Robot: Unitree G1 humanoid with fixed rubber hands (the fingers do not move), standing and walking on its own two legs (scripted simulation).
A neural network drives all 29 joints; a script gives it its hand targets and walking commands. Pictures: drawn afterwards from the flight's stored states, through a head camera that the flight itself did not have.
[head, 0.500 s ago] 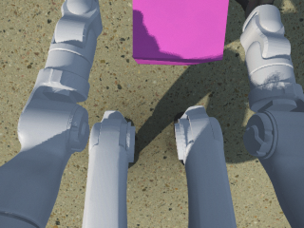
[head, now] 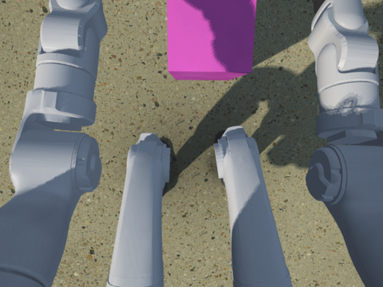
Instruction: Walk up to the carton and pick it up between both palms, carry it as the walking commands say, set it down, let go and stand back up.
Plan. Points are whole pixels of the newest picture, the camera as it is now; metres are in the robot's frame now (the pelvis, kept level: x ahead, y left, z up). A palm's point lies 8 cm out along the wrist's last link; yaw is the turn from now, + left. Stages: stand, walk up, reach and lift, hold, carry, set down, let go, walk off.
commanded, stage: set down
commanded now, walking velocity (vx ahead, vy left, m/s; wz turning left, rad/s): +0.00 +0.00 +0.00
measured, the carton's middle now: (206, 22) +0.57 -0.06 -0.38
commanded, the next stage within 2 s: let go in 0.56 s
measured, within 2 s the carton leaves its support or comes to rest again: neither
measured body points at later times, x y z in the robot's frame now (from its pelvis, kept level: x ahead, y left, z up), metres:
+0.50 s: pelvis +0.06 +0.00 +0.13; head +0.34 -0.01 +0.48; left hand +0.58 +0.13 +0.03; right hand +0.54 -0.22 +0.03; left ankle +0.11 +0.12 -0.49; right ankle +0.13 -0.13 -0.49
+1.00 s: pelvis +0.10 -0.02 +0.20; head +0.30 -0.02 +0.60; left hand +0.46 +0.16 +0.09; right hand +0.44 -0.25 +0.10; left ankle +0.11 +0.12 -0.49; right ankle +0.13 -0.13 -0.49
